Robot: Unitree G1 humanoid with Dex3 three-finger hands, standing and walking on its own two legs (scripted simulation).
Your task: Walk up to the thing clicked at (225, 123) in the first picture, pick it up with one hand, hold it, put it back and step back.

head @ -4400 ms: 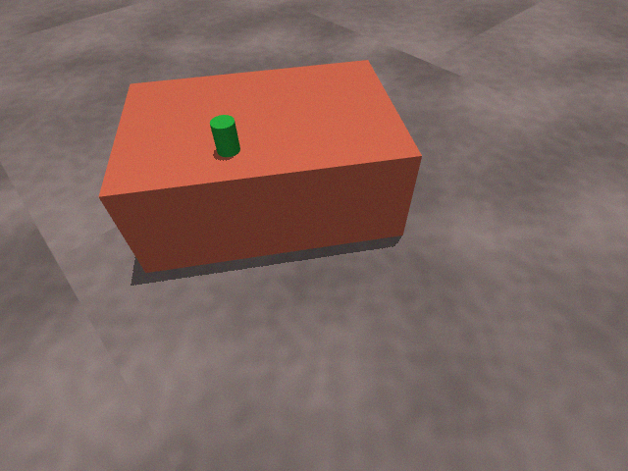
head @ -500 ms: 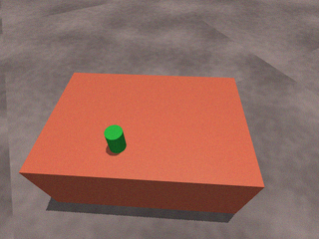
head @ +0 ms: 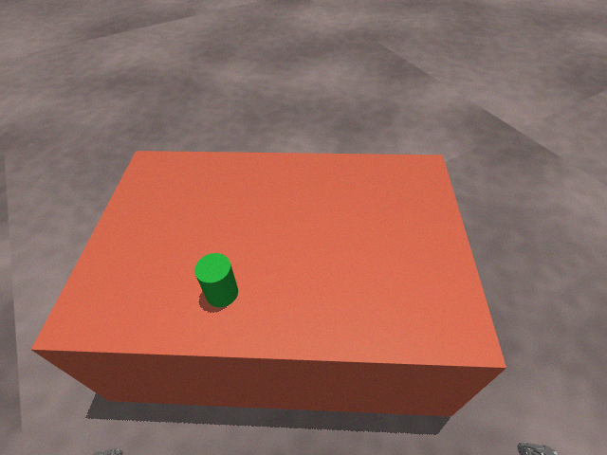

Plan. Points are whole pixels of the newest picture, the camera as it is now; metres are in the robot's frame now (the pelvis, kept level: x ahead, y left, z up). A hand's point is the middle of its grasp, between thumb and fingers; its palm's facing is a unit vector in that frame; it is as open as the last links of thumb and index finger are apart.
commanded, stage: walk up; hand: left
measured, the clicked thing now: (217, 280) +0.53 +0.23 -0.29
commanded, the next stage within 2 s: stand in 0.74 s
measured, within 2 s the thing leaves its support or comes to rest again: neither
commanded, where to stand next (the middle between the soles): +0.07 +0.00 m, yaw +0 degrees
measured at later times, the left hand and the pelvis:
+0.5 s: hand out of the picture +0.09 +0.26 -0.15, palm faces -0.03 -0.93 -0.36, open 7.4 cm; pelvis +0.00 +0.00 +0.00, yaw +0 degrees
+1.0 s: hand out of the picture +0.08 +0.25 -0.14, palm faces -0.04 -0.94 -0.34, open 7.4 cm; pelvis -0.02 +0.00 +0.01, yaw -1 degrees
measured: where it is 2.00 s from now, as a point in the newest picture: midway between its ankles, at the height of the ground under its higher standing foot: outside the picture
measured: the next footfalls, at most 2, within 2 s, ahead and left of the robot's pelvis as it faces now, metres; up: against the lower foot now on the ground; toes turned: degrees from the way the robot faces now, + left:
none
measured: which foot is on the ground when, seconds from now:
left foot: down 0.00-1.00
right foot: down 0.00-1.00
